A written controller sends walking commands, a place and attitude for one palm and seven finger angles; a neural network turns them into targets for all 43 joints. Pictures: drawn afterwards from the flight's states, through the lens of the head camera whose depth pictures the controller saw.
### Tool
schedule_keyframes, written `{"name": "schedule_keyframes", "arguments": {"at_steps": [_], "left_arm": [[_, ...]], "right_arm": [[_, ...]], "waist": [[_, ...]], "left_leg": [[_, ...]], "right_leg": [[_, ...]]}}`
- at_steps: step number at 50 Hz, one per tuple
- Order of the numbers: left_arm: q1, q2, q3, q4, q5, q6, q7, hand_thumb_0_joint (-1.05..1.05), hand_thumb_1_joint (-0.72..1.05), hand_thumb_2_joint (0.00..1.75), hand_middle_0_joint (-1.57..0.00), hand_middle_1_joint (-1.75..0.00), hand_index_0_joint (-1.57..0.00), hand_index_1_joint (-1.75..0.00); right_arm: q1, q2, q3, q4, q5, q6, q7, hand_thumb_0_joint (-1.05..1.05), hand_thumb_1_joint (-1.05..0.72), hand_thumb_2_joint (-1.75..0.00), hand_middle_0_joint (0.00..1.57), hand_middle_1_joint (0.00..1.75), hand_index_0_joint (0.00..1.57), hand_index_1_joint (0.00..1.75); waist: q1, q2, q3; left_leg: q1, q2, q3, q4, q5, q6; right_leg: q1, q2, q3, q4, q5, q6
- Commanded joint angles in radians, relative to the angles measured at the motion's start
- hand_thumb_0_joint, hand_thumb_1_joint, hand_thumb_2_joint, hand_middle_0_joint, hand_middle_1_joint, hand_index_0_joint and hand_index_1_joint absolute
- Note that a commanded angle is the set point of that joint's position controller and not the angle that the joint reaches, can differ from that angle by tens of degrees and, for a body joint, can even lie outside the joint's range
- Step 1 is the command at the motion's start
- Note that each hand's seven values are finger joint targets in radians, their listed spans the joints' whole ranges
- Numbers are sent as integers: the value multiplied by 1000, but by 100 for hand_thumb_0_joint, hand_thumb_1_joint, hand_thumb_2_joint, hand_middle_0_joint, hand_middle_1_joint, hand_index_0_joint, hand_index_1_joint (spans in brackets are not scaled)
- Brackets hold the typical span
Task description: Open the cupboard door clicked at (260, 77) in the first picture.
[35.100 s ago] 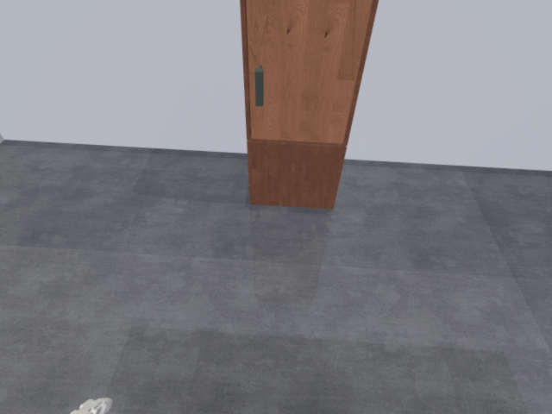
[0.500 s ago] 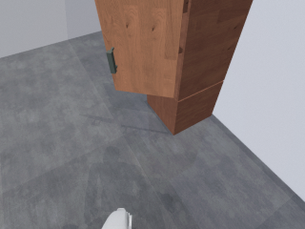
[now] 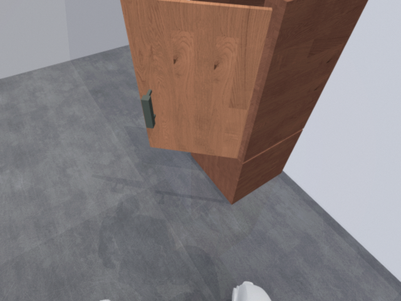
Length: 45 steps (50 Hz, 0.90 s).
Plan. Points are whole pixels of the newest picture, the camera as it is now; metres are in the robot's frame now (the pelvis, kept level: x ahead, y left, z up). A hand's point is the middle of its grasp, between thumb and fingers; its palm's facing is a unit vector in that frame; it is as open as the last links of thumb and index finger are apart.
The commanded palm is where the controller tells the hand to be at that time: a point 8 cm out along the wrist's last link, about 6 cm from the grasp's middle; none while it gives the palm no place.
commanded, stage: take the last steps up to it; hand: left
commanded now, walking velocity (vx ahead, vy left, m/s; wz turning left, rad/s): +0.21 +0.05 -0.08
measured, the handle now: (150, 108) +0.72 +0.22 -0.10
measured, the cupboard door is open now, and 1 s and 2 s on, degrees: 48 48 48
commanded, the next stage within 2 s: come to a stop and stand still in 0.12 s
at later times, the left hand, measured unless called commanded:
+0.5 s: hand (125, 280) +0.19 +0.19 -0.18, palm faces +0.03 -0.97 -0.23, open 7.2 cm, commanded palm none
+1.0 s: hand (107, 300) +0.15 +0.22 -0.18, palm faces -0.06 -0.98 -0.19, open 7.4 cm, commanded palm none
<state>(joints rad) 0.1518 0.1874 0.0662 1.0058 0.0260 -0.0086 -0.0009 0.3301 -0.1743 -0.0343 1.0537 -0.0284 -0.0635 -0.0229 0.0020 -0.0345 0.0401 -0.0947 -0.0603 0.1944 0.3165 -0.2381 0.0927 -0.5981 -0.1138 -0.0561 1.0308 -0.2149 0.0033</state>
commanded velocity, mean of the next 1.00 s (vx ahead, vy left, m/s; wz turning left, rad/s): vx -0.05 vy -0.03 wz -0.01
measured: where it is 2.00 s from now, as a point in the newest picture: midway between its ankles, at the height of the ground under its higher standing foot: outside the picture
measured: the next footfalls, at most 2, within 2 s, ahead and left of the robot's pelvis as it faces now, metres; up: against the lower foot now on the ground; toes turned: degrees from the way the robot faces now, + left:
right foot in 0.20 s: +0.16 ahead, -0.12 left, +0.00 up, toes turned -8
left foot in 0.58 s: +0.23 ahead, +0.13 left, +0.00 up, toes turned +2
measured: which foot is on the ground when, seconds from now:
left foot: down 0.00-0.20, up 0.22-0.56, down 0.58-1.00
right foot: up 0.00-0.18, down 0.20-0.58, up 0.60-1.00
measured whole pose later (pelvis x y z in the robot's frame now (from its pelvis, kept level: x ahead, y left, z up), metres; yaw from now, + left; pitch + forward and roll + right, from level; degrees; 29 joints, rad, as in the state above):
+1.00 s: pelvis +0.09 +0.03 +0.00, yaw -4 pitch +2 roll -3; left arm 0.22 0.24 0.06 1.02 0.02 0.07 0.00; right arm 0.21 -0.16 -0.04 1.00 -0.04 0.01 -0.03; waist -0.03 -0.01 0.05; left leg -0.37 0.09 0.07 0.42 -0.08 0.02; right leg -0.30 -0.03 -0.01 0.81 -0.49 0.03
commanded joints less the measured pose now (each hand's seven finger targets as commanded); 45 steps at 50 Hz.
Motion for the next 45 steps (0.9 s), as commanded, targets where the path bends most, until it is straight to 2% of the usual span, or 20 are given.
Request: {"name": "schedule_keyframes", "arguments": {"at_steps": [1, 6, 8, 9, 10, 11, 12, 15, 17, 21, 24, 26, 27, 28, 29, 30, 32, 36, 41, 45], "left_arm": [[-28, 13, -10, -65, -2, -9, -10, 0, 90, 90, -20, -30, -20, -30], [-57, 14, -22, -84, -2, -21, -5, 0, 90, 90, -20, -30, -20, -30], [81, 41, -15, -43, -3, -33, -2, 0, 90, 90, -20, -30, -20, -30], [200, 86, 0, -7, -3, -44, 3, 0, 90, 90, -20, -30, -20, -30], [336, 184, 26, 32, 1, -55, 16, 0, 90, 90, -20, -30, -20, -30], [364, 226, 25, 47, -17, -53, 18, 0, 90, 90, -20, -30, -20, -30], [292, 181, 16, 33, -18, -53, 30, 0, 90, 90, -20, -30, -20, -30], [108, 106, -9, -15, -17, -39, 46, 0, 90, 90, -20, -30, -20, -30], [65, 112, -9, -24, -12, -34, 46, 0, 90, 90, -20, -30, -20, -30], [80, 133, 15, -29, -4, -10, 47, 0, 90, 90, -20, -30, -20, -30], [57, 161, 23, -37, 2, 1, 44, 0, 90, 90, -20, -30, -20, -30], [45, 161, 23, -39, -1, 10, 43, 0, 90, 90, -20, -30, -20, -30], [53, 149, 18, -39, -8, 15, 42, 0, 90, 90, -20, -30, -20, -30], [112, 92, 6, -43, -15, 26, 41, 0, 90, 90, -20, -30, -20, -30], [132, 51, -8, -52, -25, 34, 44, 0, 90, 90, -20, -30, -20, -30], [111, 81, -7, -56, -20, 42, 51, 0, 90, 90, -20, -30, -20, -30], [110, 92, 5, -42, -10, 58, 45, 0, 90, 90, -20, -30, -20, -30], [145, 127, 23, -29, -6, 67, 24, 0, 90, 90, -20, -30, -20, -30], [133, 111, 21, -48, -2, 70, 6, 0, 90, 90, -20, -30, -20, -30], [90, 85, 6, -56, 0, 64, -2, 0, 90, 90, -20, -30, -20, -30]], "right_arm": [[114, -100, -11, -5, -2, -16, -6, 0, -90, -90, 20, 30, 20, 30], [165, -103, -3, 43, -7, -2, -8, 0, -90, -90, 20, 30, 20, 30], [152, -108, -2, 50, 6, 2, -9, 0, -90, -90, 20, 30, 20, 30], [132, -102, -4, 41, 16, -1, -6, 0, -90, -90, 20, 30, 20, 30], [134, -71, -6, 14, 28, -5, 2, 0, -90, -90, 20, 30, 20, 30], [123, -81, -8, 4, 27, 3, -1, 0, -90, -90, 20, 30, 20, 30], [55, -80, -9, -2, 25, 14, -6, 0, -90, -90, 20, 30, 20, 30], [33, -21, -4, 16, 28, 60, -7, 0, -90, -90, 20, 30, 20, 30], [75, 6, -5, 30, 33, 87, 0, 0, -90, -90, 20, 30, 20, 30], [17, -15, -24, -4, 23, 107, 6, 0, -90, -90, 20, 30, 20, 30], [-26, -39, -35, -36, 21, 105, 7, 0, -90, -90, 20, 30, 20, 30], [-3, -51, -38, -34, 19, 96, 5, 0, -90, -90, 20, 30, 20, 30], [22, -76, -40, -29, 18, 87, 6, 0, -90, -90, 20, 30, 20, 30], [27, -151, -50, -40, 9, 72, 5, 0, -90, -90, 20, 30, 20, 30], [34, -224, -61, -61, 7, 72, -6, 0, -90, -90, 20, 30, 20, 30], [21, -214, -55, -68, 3, 77, -16, 0, -90, -90, 20, 30, 20, 30], [-80, -203, -42, -101, -1, 73, -34, 0, -90, -90, 20, 30, 20, 30], [-122, -184, -32, -122, 4, 69, -45, 0, -90, -90, 20, 30, 20, 30], [-77, -197, -43, -105, 5, 62, -42, 0, -90, -90, 20, 30, 20, 30], [-38, -202, -54, -81, 1, 66, -31, 0, -90, -90, 20, 30, 20, 30]], "waist": [[-13, 52, 44], [-22, 105, 20], [41, 83, -48], [92, 33, -116], [126, -173, -205], [114, -198, -203], [98, -72, -114], [12, -25, -28], [-22, -71, -47], [3, -115, -59], [-6, -143, -49], [-28, -146, -52], [-41, -88, -69], [-22, 156, -112], [-34, 336, -139], [-44, 225, -112], [-15, 266, -49], [3, 161, -63], [-24, 184, -138], [-54, 221, -116]], "left_leg": [[49, 322, -191, -119, 470, 96], [95, 309, -152, 9, 641, 62], [51, 263, -112, 171, 666, 13], [-81, 219, -92, 318, 549, -23], [-347, 102, -35, 565, 154, -73], [-444, 43, -82, 827, -398, -106], [-486, 90, -199, 859, -364, -108], [-363, 134, -212, 745, -235, -132], [-282, 112, -183, 647, -178, -146], [-292, 82, -154, 550, -144, -156], [-271, 75, -151, 443, -131, -154], [-163, 68, -139, 264, 12, -150], [-69, 103, -163, 151, 173, -135], [9, 291, -364, 102, 503, -64], [-39, 469, -537, 49, 824, 68], [-141, 472, -472, 58, 745, 117], [-199, 428, -437, 10, 546, 97], [-136, 385, -370, -3, 408, 71], [-24, 391, -369, -33, 228, 63], [-23, 371, -388, -70, 42, 45]], "right_leg": [[-7, -2, -11, -172, 3, -9], [142, 59, -63, -374, -60, -40], [372, 94, -77, -507, 47, -50], [601, 39, -6, -540, 195, -76], [859, -210, 317, -557, 493, -175], [850, -394, 478, -645, 710, -304], [756, -360, 381, -643, 832, -302], [469, -237, 146, -677, 854, -200], [393, -181, 42, -675, 806, -160], [412, -167, 50, -650, 665, -167], [407, -170, 66, -617, 581, -166], [365, -136, 50, -544, 459, -123], [319, -101, 35, -477, 327, -84], [230, 8, -32, -353, 5, -15], [207, 90, -21, -154, -438, 24], [272, 91, 71, -8, -463, 2], [175, 97, 121, 125, -382, 12], [99, 100, 131, 222, -226, 38], [88, 78, 106, 94, -208, 54], [144, 74, 49, -118, -259, 43]]}}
